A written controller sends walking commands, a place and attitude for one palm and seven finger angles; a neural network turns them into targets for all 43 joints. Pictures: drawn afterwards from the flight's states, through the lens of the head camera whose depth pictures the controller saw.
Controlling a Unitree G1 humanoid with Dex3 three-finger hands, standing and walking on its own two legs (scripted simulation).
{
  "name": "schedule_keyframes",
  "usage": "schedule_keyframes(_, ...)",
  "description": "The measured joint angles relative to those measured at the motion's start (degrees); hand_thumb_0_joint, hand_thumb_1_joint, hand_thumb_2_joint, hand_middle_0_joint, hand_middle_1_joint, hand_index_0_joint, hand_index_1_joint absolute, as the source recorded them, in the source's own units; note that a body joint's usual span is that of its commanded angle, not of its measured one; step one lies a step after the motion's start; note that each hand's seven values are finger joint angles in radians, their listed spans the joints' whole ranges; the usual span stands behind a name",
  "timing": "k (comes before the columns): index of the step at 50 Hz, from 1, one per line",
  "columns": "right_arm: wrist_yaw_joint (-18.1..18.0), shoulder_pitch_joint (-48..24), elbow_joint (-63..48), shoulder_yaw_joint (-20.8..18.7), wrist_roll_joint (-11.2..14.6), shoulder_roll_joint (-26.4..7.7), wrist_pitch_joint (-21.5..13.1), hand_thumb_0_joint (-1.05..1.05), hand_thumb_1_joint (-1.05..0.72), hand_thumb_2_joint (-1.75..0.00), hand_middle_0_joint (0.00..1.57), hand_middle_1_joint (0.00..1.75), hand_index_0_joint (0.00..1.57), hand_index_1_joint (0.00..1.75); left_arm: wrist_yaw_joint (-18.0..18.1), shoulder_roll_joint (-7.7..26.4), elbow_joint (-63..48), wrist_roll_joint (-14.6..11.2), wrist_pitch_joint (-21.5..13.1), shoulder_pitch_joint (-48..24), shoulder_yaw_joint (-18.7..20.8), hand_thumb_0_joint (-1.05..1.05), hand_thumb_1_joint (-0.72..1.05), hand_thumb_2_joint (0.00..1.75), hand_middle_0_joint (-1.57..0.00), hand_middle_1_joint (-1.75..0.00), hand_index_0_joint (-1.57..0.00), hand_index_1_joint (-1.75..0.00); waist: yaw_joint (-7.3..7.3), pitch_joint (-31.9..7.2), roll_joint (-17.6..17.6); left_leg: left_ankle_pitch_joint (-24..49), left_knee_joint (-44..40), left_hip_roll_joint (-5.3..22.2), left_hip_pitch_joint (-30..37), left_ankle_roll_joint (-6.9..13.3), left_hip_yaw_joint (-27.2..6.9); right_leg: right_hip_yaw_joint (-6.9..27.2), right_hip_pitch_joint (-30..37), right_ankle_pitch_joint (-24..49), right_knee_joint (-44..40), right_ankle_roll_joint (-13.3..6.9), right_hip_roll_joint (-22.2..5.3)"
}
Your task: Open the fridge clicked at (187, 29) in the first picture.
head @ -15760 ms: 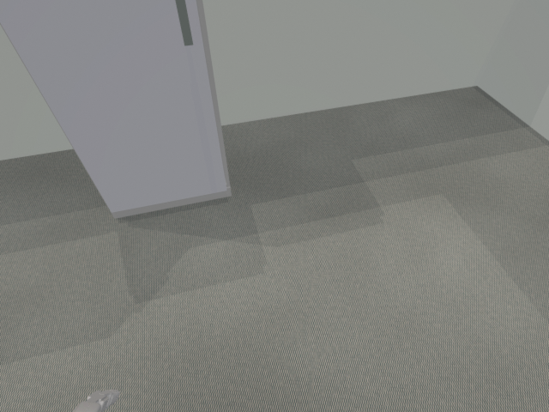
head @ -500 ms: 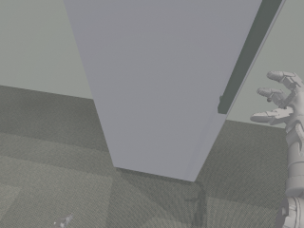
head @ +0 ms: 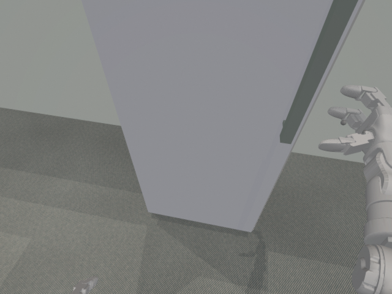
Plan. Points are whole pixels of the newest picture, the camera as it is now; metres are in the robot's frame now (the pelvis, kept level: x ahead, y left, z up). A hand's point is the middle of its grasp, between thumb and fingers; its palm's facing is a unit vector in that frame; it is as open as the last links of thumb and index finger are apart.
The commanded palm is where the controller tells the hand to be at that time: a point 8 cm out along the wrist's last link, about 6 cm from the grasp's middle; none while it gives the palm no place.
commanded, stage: feel for the door with the fingertips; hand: right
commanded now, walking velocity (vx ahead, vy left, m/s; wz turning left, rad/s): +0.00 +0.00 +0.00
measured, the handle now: (307, 77) +0.50 -0.17 +0.21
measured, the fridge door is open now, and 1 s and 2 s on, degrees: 0 0 0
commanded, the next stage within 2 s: slide the fingers in behind the handle in 1.02 s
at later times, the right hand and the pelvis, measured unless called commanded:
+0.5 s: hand (313, 117) +0.43 -0.18 +0.17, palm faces +0.10 +0.99 +0.02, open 14.0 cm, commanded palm +0.40 -0.24 +0.16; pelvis +0.00 +0.00 +0.00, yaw +0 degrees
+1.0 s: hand (316, 109) +0.45 -0.19 +0.17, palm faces +0.11 +0.99 +0.02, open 14.0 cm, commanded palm +0.43 -0.24 +0.16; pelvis +0.00 +0.01 +0.00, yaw +0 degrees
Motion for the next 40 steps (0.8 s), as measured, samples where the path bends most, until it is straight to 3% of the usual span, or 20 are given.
schedule_keyframes(6,-0.54,-0.43,-0.40,1.40,0.08,0.47,0.71,-0.01,0.50,-0.30,0.30,1.20,0.30,1.20,0.14,0.15,0.42,-0.14,-0.21,0.60,0.32,0.01,0.91,0.89,-0.20,-0.30,-0.20,-0.30,-0.08,0.35,0.06,-0.01,0.02,0.06,-0.13,-0.08,0.30,0.31,-0.43,-0.06,0.34,-0.09,0.11)
schedule_keyframes(23,-7.45,0.84,-6.23,4.52,-1.56,7.88,2.30,-0.01,0.50,-0.30,0.30,1.20,0.30,1.20,-1.12,-0.95,0.24,0.72,-0.66,-1.71,0.25,0.01,0.91,0.89,-0.20,-0.30,-0.20,-0.30,-0.27,-0.09,-0.39,-0.27,-0.07,0.21,1.01,0.05,-0.30,-0.29,1.38,-0.04,-0.63,0.11,0.20)
schedule_keyframes(30,-7.62,-0.12,-3.87,3.50,-2.21,6.13,2.16,-0.01,0.50,-0.30,0.30,1.20,0.30,1.20,-0.77,-1.10,0.06,0.75,0.18,-2.14,-0.02,0.01,0.91,0.89,-0.20,-0.30,-0.20,-0.30,-0.09,0.04,-0.51,-0.28,-0.22,-0.18,1.45,0.55,-0.06,0.00,1.94,0.23,-1.15,0.60,-0.13)
schedule_keyframes(40,-4.78,-2.81,0.36,3.39,-1.11,3.92,0.72,-0.01,0.50,-0.30,0.30,1.20,0.30,1.20,-0.42,0.36,1.36,0.39,0.67,-0.87,0.86,0.01,0.91,0.89,-0.20,-0.30,-0.20,-0.30,-0.24,0.19,-0.39,-0.47,0.08,-0.46,0.80,1.02,0.81,0.93,1.03,0.43,-0.97,1.03,-0.26)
